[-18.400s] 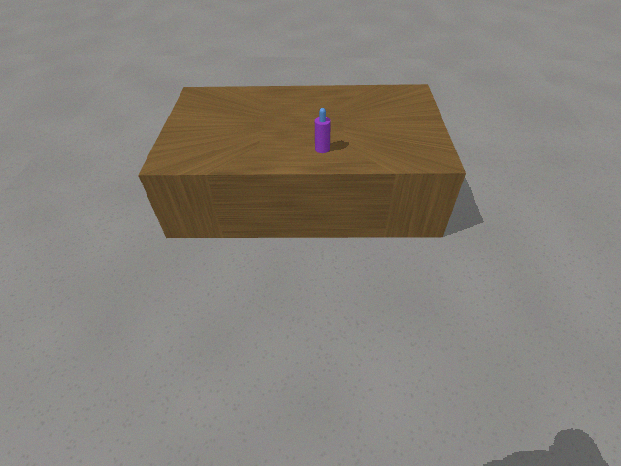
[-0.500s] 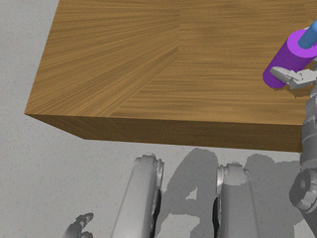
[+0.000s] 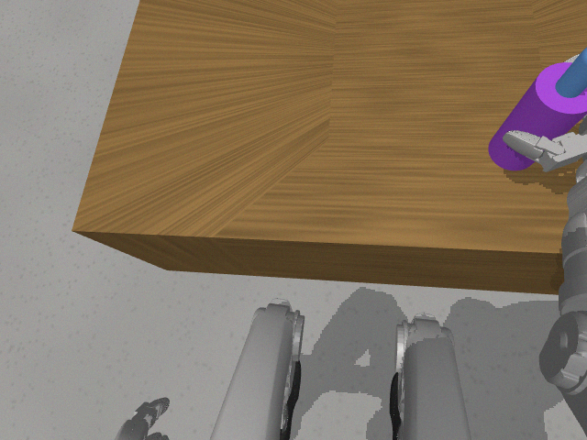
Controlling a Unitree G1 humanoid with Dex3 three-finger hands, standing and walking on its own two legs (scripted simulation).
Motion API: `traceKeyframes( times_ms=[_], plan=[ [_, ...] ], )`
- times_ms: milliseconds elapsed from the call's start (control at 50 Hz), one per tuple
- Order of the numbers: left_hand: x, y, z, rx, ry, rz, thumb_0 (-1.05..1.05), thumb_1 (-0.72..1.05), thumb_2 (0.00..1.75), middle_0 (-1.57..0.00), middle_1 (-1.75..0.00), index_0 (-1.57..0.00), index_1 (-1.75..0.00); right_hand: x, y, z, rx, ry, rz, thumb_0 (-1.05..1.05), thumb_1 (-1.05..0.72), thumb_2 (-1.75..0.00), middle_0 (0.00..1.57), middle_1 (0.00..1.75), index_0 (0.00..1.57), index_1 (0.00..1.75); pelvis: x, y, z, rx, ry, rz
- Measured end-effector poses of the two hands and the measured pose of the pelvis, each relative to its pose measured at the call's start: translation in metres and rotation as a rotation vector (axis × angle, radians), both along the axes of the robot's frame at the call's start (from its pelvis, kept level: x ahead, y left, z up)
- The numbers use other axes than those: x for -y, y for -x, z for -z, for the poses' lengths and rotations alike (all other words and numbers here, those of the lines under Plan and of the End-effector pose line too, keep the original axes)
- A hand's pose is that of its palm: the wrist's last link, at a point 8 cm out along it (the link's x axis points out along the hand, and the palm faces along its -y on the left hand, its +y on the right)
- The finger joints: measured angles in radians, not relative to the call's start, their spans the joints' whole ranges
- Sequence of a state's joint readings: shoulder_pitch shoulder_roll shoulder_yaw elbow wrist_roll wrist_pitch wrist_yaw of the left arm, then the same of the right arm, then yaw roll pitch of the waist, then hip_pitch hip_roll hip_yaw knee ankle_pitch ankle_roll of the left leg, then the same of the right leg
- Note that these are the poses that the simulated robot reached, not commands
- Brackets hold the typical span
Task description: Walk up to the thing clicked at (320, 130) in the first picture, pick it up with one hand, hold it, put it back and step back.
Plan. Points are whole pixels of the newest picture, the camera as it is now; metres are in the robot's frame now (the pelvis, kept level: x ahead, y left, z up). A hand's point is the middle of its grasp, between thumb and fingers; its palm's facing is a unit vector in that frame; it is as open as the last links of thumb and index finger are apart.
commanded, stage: settle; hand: right
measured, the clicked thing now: (548, 110) +0.51 -0.22 +0.05
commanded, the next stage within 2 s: lift in 0.26 s
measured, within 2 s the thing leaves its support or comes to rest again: neither
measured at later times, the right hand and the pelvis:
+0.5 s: hand (574, 87) +0.53 -0.23 +0.06, palm faces +0.22 +0.97 -0.02, open 9.9 cm; pelvis +0.01 +0.00 +0.03, yaw +0 degrees
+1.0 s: hand out of the picture +0.47 -0.22 +0.15, palm faces +0.23 +0.97 -0.03, open 9.9 cm; pelvis +0.02 +0.00 +0.11, yaw -1 degrees
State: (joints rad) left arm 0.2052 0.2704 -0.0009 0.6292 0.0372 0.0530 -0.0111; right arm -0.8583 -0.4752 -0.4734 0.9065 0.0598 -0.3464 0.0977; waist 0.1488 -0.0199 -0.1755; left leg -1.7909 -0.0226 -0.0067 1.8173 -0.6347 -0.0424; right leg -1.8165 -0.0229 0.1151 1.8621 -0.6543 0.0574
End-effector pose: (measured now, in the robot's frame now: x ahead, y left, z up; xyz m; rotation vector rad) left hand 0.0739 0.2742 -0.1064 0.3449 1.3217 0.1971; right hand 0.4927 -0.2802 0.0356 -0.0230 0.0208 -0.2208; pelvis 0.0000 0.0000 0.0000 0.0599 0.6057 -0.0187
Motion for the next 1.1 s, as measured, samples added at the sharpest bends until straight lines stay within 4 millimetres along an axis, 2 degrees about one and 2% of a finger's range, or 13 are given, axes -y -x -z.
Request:
traceKeyframes(
  times_ms=[440,600,800,1100],
  plan=[
    [0.007,-0.010,-0.030,0.006,0.010,-0.004,0.01,0.91,0.88,-0.19,-0.29,-0.20,-0.29,0.002,-0.004,-0.025,0.003,-0.005,0.006,-0.06,0.61,-0.99,0.86,1.32,0.90,1.34,0.003,-0.011,-0.030,0.009,-0.004,0.002],
    [0.010,-0.015,-0.039,0.019,0.024,-0.006,0.01,0.92,0.88,-0.20,-0.30,-0.21,-0.29,0.000,0.003,-0.037,0.005,-0.003,0.005,-0.06,0.60,-0.96,0.88,1.28,0.91,1.30,0.003,-0.014,-0.041,0.024,-0.004,0.003],
    [0.017,-0.031,-0.068,0.083,0.041,-0.008,0.01,0.92,0.88,-0.20,-0.31,-0.21,-0.29,-0.007,0.028,-0.070,0.011,0.000,0.010,-0.05,0.59,-0.94,0.89,1.26,0.92,1.28,0.004,-0.017,-0.070,0.071,-0.001,0.008],
    [0.019,-0.063,-0.136,0.205,0.059,0.009,0.01,0.90,0.89,-0.20,-0.30,-0.20,-0.30,-0.023,0.071,-0.145,0.014,-0.004,0.014,-0.05,0.61,-0.96,0.89,1.28,0.93,1.30,0.001,-0.030,-0.135,0.193,0.013,0.024]
  ],
)
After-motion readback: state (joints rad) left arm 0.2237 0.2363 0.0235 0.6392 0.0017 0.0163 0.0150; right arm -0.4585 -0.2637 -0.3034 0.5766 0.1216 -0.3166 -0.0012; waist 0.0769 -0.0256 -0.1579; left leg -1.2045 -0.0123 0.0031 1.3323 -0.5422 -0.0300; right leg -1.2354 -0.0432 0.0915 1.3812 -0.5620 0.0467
